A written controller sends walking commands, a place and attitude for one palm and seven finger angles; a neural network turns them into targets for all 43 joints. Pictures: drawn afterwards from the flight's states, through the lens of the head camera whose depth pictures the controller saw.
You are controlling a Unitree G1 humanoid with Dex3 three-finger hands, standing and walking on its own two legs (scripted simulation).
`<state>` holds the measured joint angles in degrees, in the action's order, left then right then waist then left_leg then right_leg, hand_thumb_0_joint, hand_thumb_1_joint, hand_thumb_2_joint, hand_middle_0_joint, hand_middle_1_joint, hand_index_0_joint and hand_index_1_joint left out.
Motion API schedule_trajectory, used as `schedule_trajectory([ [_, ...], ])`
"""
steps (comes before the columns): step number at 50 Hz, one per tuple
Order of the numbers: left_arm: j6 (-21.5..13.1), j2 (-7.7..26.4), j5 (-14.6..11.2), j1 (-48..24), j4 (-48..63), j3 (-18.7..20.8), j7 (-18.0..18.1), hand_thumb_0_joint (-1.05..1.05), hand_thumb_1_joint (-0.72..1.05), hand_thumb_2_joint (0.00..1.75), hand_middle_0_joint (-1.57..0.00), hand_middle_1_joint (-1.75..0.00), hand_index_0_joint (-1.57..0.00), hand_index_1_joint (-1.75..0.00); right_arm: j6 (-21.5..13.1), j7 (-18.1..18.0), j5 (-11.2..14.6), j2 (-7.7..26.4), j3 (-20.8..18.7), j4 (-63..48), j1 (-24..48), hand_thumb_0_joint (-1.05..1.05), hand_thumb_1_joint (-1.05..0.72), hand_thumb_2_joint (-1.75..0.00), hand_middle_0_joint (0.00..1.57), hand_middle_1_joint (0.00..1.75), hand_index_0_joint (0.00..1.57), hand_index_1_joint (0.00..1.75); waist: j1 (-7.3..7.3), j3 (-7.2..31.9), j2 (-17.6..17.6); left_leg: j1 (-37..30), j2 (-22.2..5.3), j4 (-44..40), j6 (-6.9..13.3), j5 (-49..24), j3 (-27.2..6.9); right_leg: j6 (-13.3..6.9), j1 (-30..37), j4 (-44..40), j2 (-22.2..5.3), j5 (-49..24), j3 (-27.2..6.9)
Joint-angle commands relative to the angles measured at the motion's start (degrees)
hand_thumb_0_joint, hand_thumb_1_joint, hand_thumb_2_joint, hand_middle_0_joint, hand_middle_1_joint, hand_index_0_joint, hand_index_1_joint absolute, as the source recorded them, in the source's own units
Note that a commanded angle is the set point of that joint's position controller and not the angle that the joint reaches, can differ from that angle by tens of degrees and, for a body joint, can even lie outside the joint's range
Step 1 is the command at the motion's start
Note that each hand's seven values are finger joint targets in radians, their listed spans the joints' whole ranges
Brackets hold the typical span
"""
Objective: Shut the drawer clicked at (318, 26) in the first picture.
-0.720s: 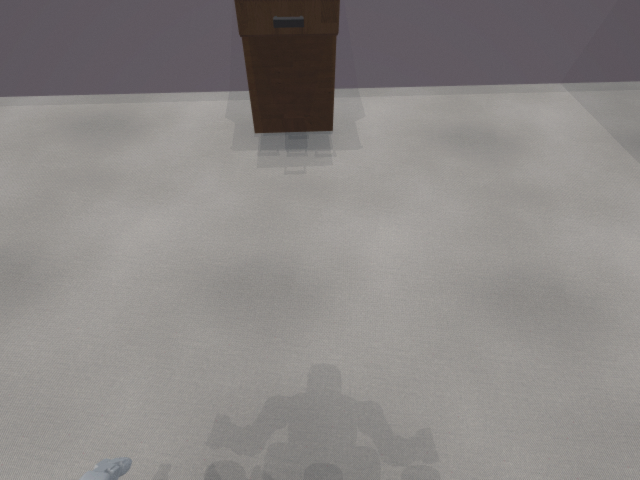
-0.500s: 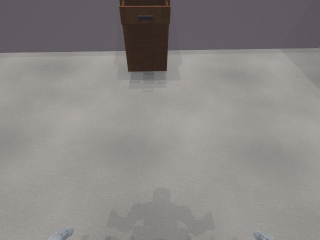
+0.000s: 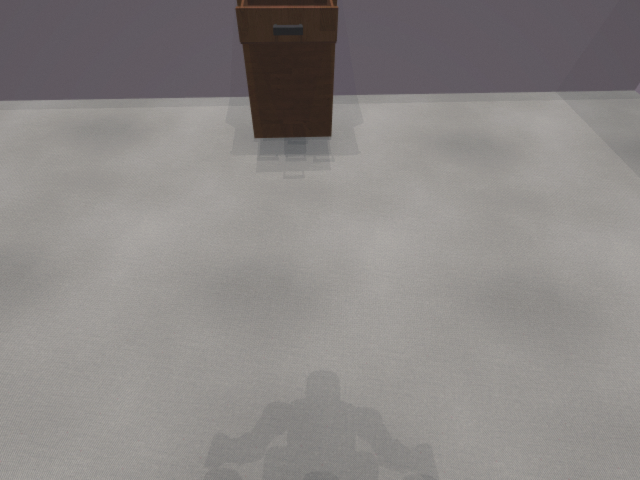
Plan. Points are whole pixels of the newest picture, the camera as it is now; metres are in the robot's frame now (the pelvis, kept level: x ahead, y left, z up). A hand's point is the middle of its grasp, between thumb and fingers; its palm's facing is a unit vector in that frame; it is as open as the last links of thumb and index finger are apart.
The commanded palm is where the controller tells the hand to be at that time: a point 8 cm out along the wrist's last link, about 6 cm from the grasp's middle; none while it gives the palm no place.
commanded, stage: stand and wait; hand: left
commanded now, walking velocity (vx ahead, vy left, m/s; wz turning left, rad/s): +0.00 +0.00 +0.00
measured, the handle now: (288, 28) +1.65 +0.22 -0.09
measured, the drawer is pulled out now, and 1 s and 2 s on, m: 0.28 0.28 0.28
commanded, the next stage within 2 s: look at it before walking up in 0.18 s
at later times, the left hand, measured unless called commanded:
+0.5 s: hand out of the picture +0.07 +0.24 -0.16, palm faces -0.04 -0.94 -0.33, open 7.4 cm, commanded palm none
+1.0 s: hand out of the picture +0.07 +0.25 -0.16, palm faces -0.04 -0.94 -0.33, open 7.4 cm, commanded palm none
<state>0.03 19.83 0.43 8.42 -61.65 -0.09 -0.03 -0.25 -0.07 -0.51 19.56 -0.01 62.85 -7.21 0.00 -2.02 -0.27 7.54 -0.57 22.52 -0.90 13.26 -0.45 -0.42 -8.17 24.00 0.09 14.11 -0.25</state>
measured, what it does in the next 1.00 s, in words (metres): stands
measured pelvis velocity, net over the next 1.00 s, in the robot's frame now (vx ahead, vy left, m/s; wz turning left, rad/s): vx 0.00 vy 0.00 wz -0.01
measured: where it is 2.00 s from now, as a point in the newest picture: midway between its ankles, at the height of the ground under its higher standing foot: (328, 449)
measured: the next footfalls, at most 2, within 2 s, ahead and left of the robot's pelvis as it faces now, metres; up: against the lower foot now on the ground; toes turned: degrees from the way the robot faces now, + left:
right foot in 1.58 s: +0.32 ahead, -0.13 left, +0.00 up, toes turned -12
left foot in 1.96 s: +0.46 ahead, +0.10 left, +0.00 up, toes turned +9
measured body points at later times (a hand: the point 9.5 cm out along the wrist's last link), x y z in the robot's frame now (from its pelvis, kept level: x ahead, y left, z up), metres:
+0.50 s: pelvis -0.01 +0.00 +0.00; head -0.01 +0.00 +0.45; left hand +0.07 +0.29 -0.13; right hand +0.06 -0.29 -0.13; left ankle -0.01 +0.13 -0.74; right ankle -0.01 -0.11 -0.74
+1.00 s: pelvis +0.00 +0.00 +0.00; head +0.00 +0.00 +0.45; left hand +0.07 +0.30 -0.13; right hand +0.07 -0.29 -0.13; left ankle -0.01 +0.13 -0.74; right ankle -0.01 -0.11 -0.74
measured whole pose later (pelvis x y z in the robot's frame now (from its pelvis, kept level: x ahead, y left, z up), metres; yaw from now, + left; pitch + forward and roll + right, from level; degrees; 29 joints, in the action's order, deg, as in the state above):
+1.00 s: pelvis +0.00 +0.00 +0.00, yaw -1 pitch -1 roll +0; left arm -0.1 18.9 0.7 8.7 -62.4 -0.4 0.4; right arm -0.4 0.1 -0.6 18.6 0.3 64.0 -6.8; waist 0.0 -1.3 -0.3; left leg 7.7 -0.5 21.3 -0.7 12.4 0.3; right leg 0.0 -8.5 22.5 0.0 12.9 -0.9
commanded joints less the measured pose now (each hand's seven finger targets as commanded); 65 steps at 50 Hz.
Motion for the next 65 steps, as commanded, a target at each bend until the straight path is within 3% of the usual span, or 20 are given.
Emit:
schedule_trajectory([
  [1,-1.31,11.94,0.02,-3.43,3.77,2.07,0.68,0.0,0.9,0.9,-0.2,-0.3,-0.2,-0.3,-1.63,-0.94,-0.07,11.58,-1.91,-3.96,3.36,0.0,-0.9,-0.9,0.2,0.3,0.2,0.3,-0.14,3.85,-0.23,-0.36,-5.92,-3.43,2.53,-8.9,-4.6,-1.8,-0.07,-4.7,-6.91,-9.33,-6.28],
  [22,-1.42,11.45,0.19,-3.06,3.32,1.91,0.58,0.0,0.9,0.9,-0.2,-0.3,-0.2,-0.3,-1.76,-0.72,-0.03,11.3,-1.87,-2.87,2.81,0.0,-0.9,-0.9,0.2,0.3,0.2,0.3,-0.12,3.28,0.09,-0.2,-6.14,-4.48,2.42,-7.24,-4.77,-1.57,-1.4,-5.93,-6.74,-6.58,-6.82],
  [46,-1.52,11.52,0.21,-2.55,2.88,1.75,0.67,0.0,0.9,0.9,-0.2,-0.3,-0.2,-0.3,-1.75,-0.75,0.12,11.6,-1.85,-2.75,3.11,0.0,-0.9,-0.9,0.2,0.3,0.2,0.3,-0.14,3.91,-0.09,-1.78,-6.48,-4.73,2.42,-10.73,-4.74,-1.35,-0.29,-5.61,-6.79,-11.05,-6.31],
  [48,-0.39,4.1,0.25,2.13,0.97,0.2,0.92,0.0,0.9,0.9,-0.2,-0.3,-0.2,-0.3,-0.68,-0.37,-0.35,3.98,-0.05,-0.91,-0.98,0.0,-0.9,-0.9,0.2,0.3,0.2,0.3,-0.2,5.13,-0.54,-1.76,-5.8,-3.42,1.4,-2.6,-3.03,-0.47,-0.28,-5.34,-6.39,-0.59,-6.03],
  [50,0.15,4.45,0.68,4.13,0.8,0.53,0.43,0.0,0.9,0.9,-0.2,-0.3,-0.2,-0.3,-0.16,-0.13,-0.68,3.89,-0.29,-0.78,-2.65,0.0,-0.9,-0.9,0.2,0.3,0.2,0.3,-0.51,1.21,-2.19,2.6,-4.59,-2.04,1.74,9.68,-2.52,-1.32,-3.04,-6.37,-5.93,13.04,-7.9],
  [52,0.35,5.0,0.87,5.63,1.24,1.18,-0.1,0.0,0.9,0.9,-0.2,-0.3,-0.2,-0.3,-0.09,0.04,-0.94,3.69,-0.59,-1.41,-3.51,0.0,-0.9,-0.9,0.2,0.3,0.2,0.3,-0.76,-3.89,-2.87,8.12,-3.55,-0.45,2.0,16.63,-2.19,-2.65,-5.51,-7.05,-6.03,20.39,-10.25],
  [54,0.09,5.24,0.89,8.31,1.5,1.87,-0.3,0.0,0.9,0.9,-0.2,-0.3,-0.2,-0.3,-0.37,0.07,-0.91,2.86,-0.83,-2.21,-4.43,0.0,-0.9,-0.9,0.2,0.3,0.2,0.3,-1.25,-5.25,-5.63,11.84,-2.25,4.71,2.04,16.22,-0.4,-4.55,-4.28,-8.11,-7.5,22.7,-13.28],
  [56,-0.59,5.5,0.62,11.15,1.42,2.7,-0.13,0.0,0.9,0.9,-0.2,-0.3,-0.2,-0.3,-1.18,-0.02,-0.77,1.24,-0.99,-2.99,-5.6,0.0,-0.9,-0.9,0.2,0.3,0.2,0.3,-1.21,-4.26,-7.3,12.99,-1.51,11.09,1.72,11.14,2.86,-7.17,-2.05,-9.17,-11.15,19.41,-17.06],
  [57,-1.01,5.44,0.6,11.5,1.53,3.07,0.05,0.0,0.9,0.9,-0.2,-0.3,-0.2,-0.3,-1.6,-0.06,-0.65,0.64,-1.1,-3.2,-6.32,0.0,-0.9,-0.9,0.2,0.3,0.2,0.3,-0.74,-3.72,-8.13,12.82,-1.9,11.72,1.58,10.43,3.72,-8.22,-1.34,-8.56,-12.4,15.06,-18.04],
  [58,-1.29,5.01,0.63,11.2,1.64,3.34,0.19,0.0,0.9,0.9,-0.2,-0.3,-0.2,-0.3,-1.99,-0.14,-0.56,0.17,-1.21,-3.06,-7.7,0.0,-0.9,-0.9,0.2,0.3,0.2,0.3,-0.09,-4.11,-7.58,11.09,-2.49,10.14,1.58,10.08,4.23,-8.59,-2.49,-6.92,-12.61,10.86,-16.77],
  [59,-1.36,4.15,0.66,10.58,1.93,3.35,0.19,0.0,0.9,0.9,-0.2,-0.3,-0.2,-0.3,-2.28,-0.19,-0.42,-0.14,-1.37,-2.44,-9.67,0.0,-0.9,-0.9,0.2,0.3,0.2,0.3,1.06,-4.27,-4.57,6.36,-2.87,7.35,1.9,9.44,4.1,-8.01,-5.86,-3.83,-10.94,7.94,-14.15],
  [60,-1.31,2.46,0.64,9.02,2.44,3.2,0.06,0.0,0.9,0.9,-0.2,-0.3,-0.2,-0.3,-2.75,-0.3,-0.34,-0.27,-1.52,-1.0,-14.29,0.0,-0.9,-0.9,0.2,0.3,0.2,0.3,3.12,-4.4,0.38,-0.66,-4.31,2.02,3.02,6.29,0.83,-5.94,-10.99,3.43,-6.7,5.51,-8.98],
  [61,-1.43,-1.15,0.48,6.76,3.66,2.71,-0.24,0.0,0.9,0.9,-0.2,-0.3,-0.2,-0.3,-3.46,-0.67,-0.96,3.02,-2.59,1.91,-22.42,0.0,-0.9,-0.9,0.2,0.3,0.2,0.3,6.01,-2.97,13.56,-10.81,-13.0,-4.07,7.16,-1.61,-12.83,-2.83,-20.79,21.89,0.53,3.84,-0.08],
  [62,-2.28,-2.9,0.63,1.93,6.25,2.07,0.09,0.0,0.9,0.9,-0.2,-0.3,-0.2,-0.3,-3.63,-1.48,-1.17,4.17,-3.06,3.99,-28.86,0.0,-0.9,-0.9,0.2,0.3,0.2,0.3,7.68,-5.97,19.01,-16.47,-21.1,-8.56,10.98,-14.83,-22.99,-1.22,-33.37,33.49,1.94,17.46,3.34],
  [63,-2.62,-1.74,0.86,-0.61,7.14,2.62,0.21,0.0,0.9,0.9,-0.2,-0.3,-0.2,-0.3,-3.69,-2.01,-0.92,1.31,-2.19,4.45,-29.96,0.0,-0.9,-0.9,0.2,0.3,0.2,0.3,7.14,-8.35,10.36,-16.25,-23.01,-6.73,13.62,-25.25,-22.82,-1.53,-36.85,38.61,-1.62,16.52,-0.09],
  [64,-2.89,-2.15,0.81,-1.18,6.78,2.7,-0.24,0.0,0.9,0.9,-0.2,-0.3,-0.2,-0.3,-3.87,-2.11,-0.77,0.09,-2.14,3.72,-28.35,0.0,-0.9,-0.9,0.2,0.3,0.2,0.3,6.0,-8.4,4.62,-16.26,-22.97,-5.7,14.32,-28.27,-19.88,-1.47,-37.9,40.25,-3.92,14.91,-0.42],
  [65,-2.66,-3.76,0.81,-0.55,6.56,2.81,-0.68,0.0,0.9,0.9,-0.2,-0.3,-0.2,-0.3,-4.21,-2.17,-0.92,-0.27,-2.21,2.8,-26.23,0.0,-0.9,-0.9,0.2,0.3,0.2,0.3,4.72,-8.23,4.64,-13.68,-21.45,-6.96,13.5,-25.07,-16.1,-1.07,-36.28,40.4,-5.23,13.1,-0.01],
])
